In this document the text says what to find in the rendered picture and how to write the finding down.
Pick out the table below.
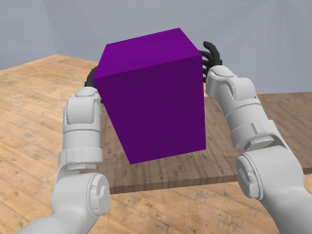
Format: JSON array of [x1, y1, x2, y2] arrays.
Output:
[[79, 92, 312, 195]]

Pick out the left robot hand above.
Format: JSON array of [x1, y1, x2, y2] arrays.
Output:
[[84, 66, 103, 103]]

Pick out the robot left forearm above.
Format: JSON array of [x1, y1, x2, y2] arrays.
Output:
[[51, 87, 103, 211]]

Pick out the right robot upper arm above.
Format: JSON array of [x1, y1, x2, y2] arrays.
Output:
[[236, 145, 312, 234]]

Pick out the right robot hand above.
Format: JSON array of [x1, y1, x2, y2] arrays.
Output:
[[199, 41, 222, 83]]

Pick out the carton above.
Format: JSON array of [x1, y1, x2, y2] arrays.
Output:
[[93, 28, 207, 165]]

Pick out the robot right forearm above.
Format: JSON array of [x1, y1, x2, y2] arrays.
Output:
[[205, 65, 305, 184]]

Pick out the left robot upper arm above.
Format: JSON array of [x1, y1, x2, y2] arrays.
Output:
[[16, 173, 111, 234]]

